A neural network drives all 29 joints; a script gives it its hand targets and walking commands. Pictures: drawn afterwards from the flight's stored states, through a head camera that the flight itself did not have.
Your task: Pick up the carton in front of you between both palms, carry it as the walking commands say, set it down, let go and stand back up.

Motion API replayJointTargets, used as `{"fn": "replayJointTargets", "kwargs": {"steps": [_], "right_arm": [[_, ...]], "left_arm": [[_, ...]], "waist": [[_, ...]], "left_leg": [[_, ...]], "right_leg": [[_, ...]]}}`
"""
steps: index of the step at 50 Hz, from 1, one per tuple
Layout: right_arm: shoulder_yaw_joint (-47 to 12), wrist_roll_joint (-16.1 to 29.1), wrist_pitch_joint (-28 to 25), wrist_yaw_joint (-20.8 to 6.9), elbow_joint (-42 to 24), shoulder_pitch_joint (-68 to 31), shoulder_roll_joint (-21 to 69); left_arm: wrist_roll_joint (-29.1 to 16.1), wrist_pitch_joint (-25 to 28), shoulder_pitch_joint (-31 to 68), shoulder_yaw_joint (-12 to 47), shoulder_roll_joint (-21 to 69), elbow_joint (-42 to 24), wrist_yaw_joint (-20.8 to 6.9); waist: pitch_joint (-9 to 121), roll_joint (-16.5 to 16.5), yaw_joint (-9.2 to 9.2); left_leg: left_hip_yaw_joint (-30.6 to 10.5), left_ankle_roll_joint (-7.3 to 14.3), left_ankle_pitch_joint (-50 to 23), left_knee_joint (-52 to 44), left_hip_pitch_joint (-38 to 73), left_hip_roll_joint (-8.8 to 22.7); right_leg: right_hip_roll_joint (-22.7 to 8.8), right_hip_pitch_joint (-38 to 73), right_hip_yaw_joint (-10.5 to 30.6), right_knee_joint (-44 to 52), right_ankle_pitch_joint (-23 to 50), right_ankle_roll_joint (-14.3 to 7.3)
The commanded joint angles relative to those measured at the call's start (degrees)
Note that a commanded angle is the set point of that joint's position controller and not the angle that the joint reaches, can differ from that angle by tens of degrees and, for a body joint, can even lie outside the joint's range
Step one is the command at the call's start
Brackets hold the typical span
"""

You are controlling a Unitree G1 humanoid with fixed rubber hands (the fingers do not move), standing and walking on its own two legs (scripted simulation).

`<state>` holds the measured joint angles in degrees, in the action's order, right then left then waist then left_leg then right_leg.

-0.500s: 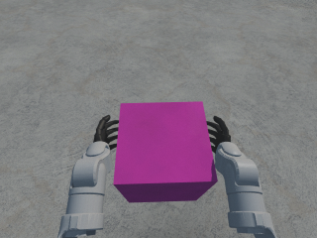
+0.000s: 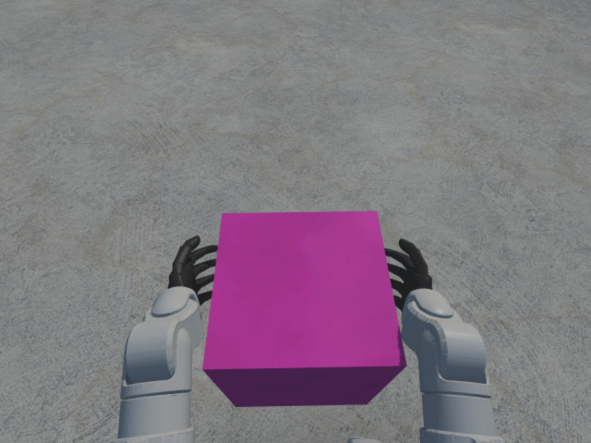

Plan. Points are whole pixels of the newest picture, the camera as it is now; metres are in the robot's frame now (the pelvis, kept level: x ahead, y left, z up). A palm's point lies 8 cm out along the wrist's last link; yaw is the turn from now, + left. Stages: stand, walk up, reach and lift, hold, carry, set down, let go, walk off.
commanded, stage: carry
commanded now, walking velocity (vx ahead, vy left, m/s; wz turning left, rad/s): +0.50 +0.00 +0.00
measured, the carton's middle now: (300, 317) +0.30 -0.01 -0.02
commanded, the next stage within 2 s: none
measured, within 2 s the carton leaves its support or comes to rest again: neither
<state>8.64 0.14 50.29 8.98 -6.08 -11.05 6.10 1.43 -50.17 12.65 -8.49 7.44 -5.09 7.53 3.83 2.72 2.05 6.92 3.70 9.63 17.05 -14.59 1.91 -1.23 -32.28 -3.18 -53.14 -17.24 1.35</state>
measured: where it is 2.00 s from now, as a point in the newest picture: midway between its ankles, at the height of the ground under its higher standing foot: (277, 254)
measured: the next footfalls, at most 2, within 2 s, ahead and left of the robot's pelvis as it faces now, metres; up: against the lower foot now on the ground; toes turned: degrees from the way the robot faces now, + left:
right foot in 0.22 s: +0.35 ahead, -0.12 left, +0.00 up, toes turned -9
left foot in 0.78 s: +0.68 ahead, +0.10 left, +0.00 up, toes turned +13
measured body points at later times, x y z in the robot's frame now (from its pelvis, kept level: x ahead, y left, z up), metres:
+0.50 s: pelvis +0.31 -0.06 +0.00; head +0.28 -0.07 +0.45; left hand +0.54 +0.11 +0.07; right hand +0.57 -0.19 +0.07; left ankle +0.37 +0.10 -0.69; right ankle +0.31 -0.12 -0.75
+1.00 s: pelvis +0.62 +0.02 -0.01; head +0.62 +0.04 +0.44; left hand +0.87 +0.17 +0.05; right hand +0.87 -0.13 +0.06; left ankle +0.64 +0.09 -0.75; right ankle +0.59 -0.13 -0.67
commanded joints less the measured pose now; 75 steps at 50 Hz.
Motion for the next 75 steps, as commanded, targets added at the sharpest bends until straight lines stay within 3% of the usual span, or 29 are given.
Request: {"fn": "replayJointTargets", "kwargs": {"steps": [1, 7, 9, 10, 12, 13, 16, 19, 27, 34, 36, 38, 39, 40, 41, 43, 45, 53, 56, 58, 62, 63, 64, 65, 66, 67, 69, 72, 75], "right_arm": [[-41.85, 14.73, 3.25, -10.30, -10.38, -26.46, 45.77], [-41.86, 13.27, 9.63, -10.60, -17.87, -15.16, 44.36], [-41.75, 12.55, 12.05, -10.54, -20.23, -11.73, 44.31], [-41.89, 12.41, 13.08, -10.64, -21.25, -10.36, 44.09], [-42.76, 12.70, 15.10, -11.09, -23.37, -9.38, 44.90], [-44.12, 13.14, 15.44, -11.69, -24.72, -8.79, 46.56], [-45.56, 14.54, 15.33, -12.93, -25.31, -14.61, 50.80], [-44.41, 13.13, 15.37, -12.49, -22.96, -11.79, 50.20], [-44.42, 13.39, 17.45, -11.42, -24.23, -12.22, 47.82], [-43.00, 13.69, 19.09, -10.87, -24.05, -15.17, 44.12], [-42.42, 13.73, 19.45, -10.90, -23.30, -13.97, 44.06], [-41.81, 13.59, 19.44, -11.17, -21.79, -11.88, 44.84], [-41.63, 13.48, 19.24, -11.41, -21.91, -10.97, 45.12], [-41.72, 13.54, 18.91, -11.64, -22.42, -11.05, 45.40], [-42.13, 14.09, 18.36, -12.11, -20.98, -11.55, 48.32], [-43.28, 14.22, 16.84, -12.82, -23.28, -12.66, 52.62], [-44.50, 14.88, 15.59, -13.59, -24.01, -14.11, 55.69], [-45.52, 15.88, 14.52, -14.88, -26.64, -10.36, 51.02], [-44.82, 15.58, 15.40, -14.18, -28.54, -10.24, 47.61], [-43.96, 14.95, 16.51, -13.35, -28.51, -9.91, 45.09], [-42.39, 13.94, 18.88, -11.76, -28.58, -10.28, 41.47], [-42.25, 14.16, 19.48, -11.51, -28.70, -11.08, 40.88], [-42.10, 14.16, 20.11, -11.25, -28.74, -12.12, 40.15], [-42.78, 14.77, 20.78, -11.11, -28.47, -12.86, 40.81], [-43.98, 15.09, 20.79, -11.08, -29.42, -13.17, 41.82], [-44.52, 15.51, 20.82, -11.45, -29.08, -13.52, 44.16], [-47.18, 16.53, 20.04, -12.43, -29.56, -16.46, 50.77], [-47.05, 16.23, 18.75, -12.74, -29.57, -18.03, 53.31], [-46.56, 15.37, 18.55, -12.72, -28.55, -15.62, 52.68]], "left_arm": [[-9.58, -3.16, 19.32, 40.54, 47.49, -7.83, -5.17], [-13.72, -9.97, 13.68, 44.33, 46.67, -18.98, -6.92], [-14.10, -12.37, 8.67, 43.54, 45.74, -20.05, -7.82], [-14.18, -13.26, 8.19, 43.27, 45.71, -21.28, -8.35], [-14.63, -14.88, 5.46, 42.45, 44.73, -21.51, -9.24], [-15.33, -15.17, 4.57, 43.84, 47.82, -22.29, -9.96], [-16.62, -15.07, 10.78, 44.56, 51.51, -25.29, -11.27], [-16.91, -15.68, 11.09, 45.21, 49.81, -25.13, -11.61], [-15.99, -17.66, 9.21, 42.93, 45.68, -24.27, -11.32], [-15.25, -18.87, 11.20, 41.83, 42.62, -23.66, -9.87], [-15.26, -19.19, 11.05, 42.02, 42.97, -23.38, -9.61], [-15.61, -19.50, 11.36, 42.72, 43.87, -23.58, -9.59], [-15.93, -19.63, 11.70, 43.25, 44.22, -24.25, -9.75], [-16.09, -19.52, 10.85, 43.95, 45.58, -25.00, -10.11], [-16.23, -19.34, 11.37, 44.23, 46.32, -24.27, -10.53], [-16.53, -17.91, 12.62, 45.52, 51.51, -23.69, -11.55], [-16.32, -16.41, 11.94, 46.24, 54.94, -23.35, -11.98], [-14.06, -14.50, 8.00, 47.38, 52.78, -26.49, -10.58], [-15.10, -15.67, 9.64, 47.77, 49.55, -29.70, -10.01], [-15.51, -16.98, 9.48, 47.12, 46.73, -29.70, -9.69], [-16.21, -19.52, 8.54, 44.79, 42.37, -28.76, -9.40], [-16.07, -19.98, 9.39, 44.16, 41.85, -28.92, -9.41], [-16.18, -20.39, 10.15, 43.42, 41.37, -28.79, -9.43], [-16.35, -20.73, 9.51, 42.31, 40.30, -27.91, -9.38], [-17.00, -20.61, 9.61, 42.83, 42.54, -27.98, -9.57], [-17.20, -20.36, 8.23, 42.68, 44.92, -26.37, -10.01], [-16.89, -19.20, 9.34, 42.58, 50.38, -26.36, -11.06], [-17.88, -18.33, 12.77, 43.90, 53.79, -27.67, -12.11], [-17.14, -18.27, 11.50, 43.96, 51.85, -27.20, -12.25]], "waist": [[16.23, 6.71, -1.61], [11.82, 7.31, -0.92], [14.85, 4.87, -2.26], [17.25, 1.83, -2.77], [21.29, -20.28, -2.72], [21.21, -17.83, -2.96], [14.17, -6.48, -2.68], [12.40, -7.23, -2.37], [5.93, -8.95, -2.91], [2.58, -10.81, -3.48], [4.29, -11.50, -3.27], [13.59, -8.60, -1.34], [19.38, -2.11, -0.29], [22.41, 12.01, -1.90], [20.72, 13.30, -0.90], [19.17, 4.32, -1.15], [17.14, 0.63, -1.83], [9.39, 4.97, -1.69], [6.88, 5.71, -1.51], [5.26, 5.79, -1.46], [8.73, 5.18, -2.59], [11.49, 2.20, -3.00], [15.89, -3.87, -3.22], [19.20, -15.56, -3.37], [24.52, -16.15, -3.43], [24.73, -12.25, -3.06], [22.79, -11.54, -2.63], [20.58, -10.91, -2.70], [19.12, -8.85, -2.00]], "left_leg": [[-6.55, 2.08, -34.74, -2.42, 22.39, 10.17], [-0.95, 0.99, -34.42, -1.24, 19.33, 9.97], [3.11, -1.22, -36.14, 10.20, 15.21, 7.64], [3.88, -2.53, -28.06, 19.18, 8.27, 5.98], [-0.10, -5.30, 17.40, 48.03, -18.36, -2.30], [-5.16, -3.72, 17.08, 54.33, -24.20, -0.60], [-6.72, -2.66, 9.36, 50.66, -21.81, 5.35], [-4.23, -3.49, 3.96, 41.40, -18.02, 6.12], [0.74, -5.53, -7.45, 21.80, -23.79, 5.41], [4.03, -3.63, -6.23, 14.57, -24.62, 3.05], [6.02, -2.11, -5.67, 10.75, -17.65, 1.29], [9.25, -0.70, -3.52, 6.81, 5.91, -2.39], [-4.76, 1.92, -0.31, 6.92, 22.16, 7.28], [-29.49, 6.67, -2.39, 1.48, 31.04, 21.25], [-34.74, 10.90, -8.06, -3.12, 32.52, 24.20], [-23.97, 6.68, -12.33, -1.78, 24.02, 20.55], [-15.56, 3.01, -6.92, -4.66, 16.15, 17.59], [-3.76, 2.73, -4.85, -11.06, 15.32, 13.18], [-0.97, 2.54, -10.50, -9.97, 16.27, 11.96], [2.02, 1.89, -22.55, -6.41, 17.32, 11.19], [7.37, -2.39, -35.41, 9.54, 14.48, 8.45], [7.75, -4.39, -30.06, 17.27, 10.43, 6.54], [6.07, -6.49, -12.63, 26.45, 0.44, 4.36], [4.05, -7.83, 17.69, 38.83, -9.97, -0.91], [-2.17, -7.26, 24.12, 44.19, -11.40, -0.56], [-3.62, -6.27, 23.45, 43.90, -11.40, 0.81], [-5.83, -4.75, 21.13, 31.08, -7.08, 3.64], [-2.60, -4.73, 17.87, 17.53, -0.41, 1.92], [0.12, -5.11, 1.26, 5.09, 5.75, 2.92]], "right_leg": [[0.48, -3.06, -3.64, 13.25, 8.66, -0.05], [-0.18, 7.61, -8.37, 27.73, 20.93, -1.98], [2.65, 20.98, -12.18, 30.85, 19.13, -2.47], [0.79, 31.23, -9.85, 29.95, 15.14, -2.80], [-24.04, 48.76, 30.03, 37.34, 12.17, -11.91], [-24.67, 48.97, 30.66, 39.27, 7.59, -14.39], [-19.52, 31.59, 17.75, 43.59, 4.89, -10.87], [-16.42, 25.42, 7.55, 46.80, -0.45, -8.91], [-13.95, 31.49, 0.56, 49.16, 7.79, -8.64], [-13.33, 39.49, -2.17, 42.99, 27.88, -8.43], [-12.77, 39.67, -4.13, 38.05, 39.15, -7.03], [-9.32, 32.56, -9.62, 18.27, 45.14, -3.72], [-7.17, 19.16, -9.01, 4.37, 30.61, -1.68], [-0.21, 3.32, -6.62, -9.84, 1.18, 0.26], [1.86, -5.74, -1.93, -21.56, -8.54, -0.50], [-4.07, -5.82, 3.42, -22.50, -5.28, -2.56], [-7.21, -2.49, 3.79, -15.12, 1.63, -2.47], [-6.04, -6.53, -3.46, 7.86, 13.30, 0.28], [-5.04, -5.38, -5.64, 14.94, 16.24, 0.08], [-3.61, -3.42, -7.43, 19.92, 17.27, -0.43], [1.30, 16.40, -12.58, 31.45, 25.40, -1.19], [-0.54, 25.90, -11.60, 33.80, 31.39, -1.10], [-9.37, 38.76, -2.55, 29.65, 47.91, -2.88], [-21.64, 47.68, 13.13, 28.93, 68.29, -9.09], [-25.54, 49.39, 15.58, 29.74, 63.78, -14.28], [-23.28, 46.05, 13.55, 32.34, 53.40, -13.20], [-18.59, 36.67, 6.68, 35.88, 41.54, -9.66], [-15.93, 30.13, 1.55, 37.85, 28.96, -8.69], [-13.49, 26.49, -2.29, 35.23, 19.83, -6.74]]}}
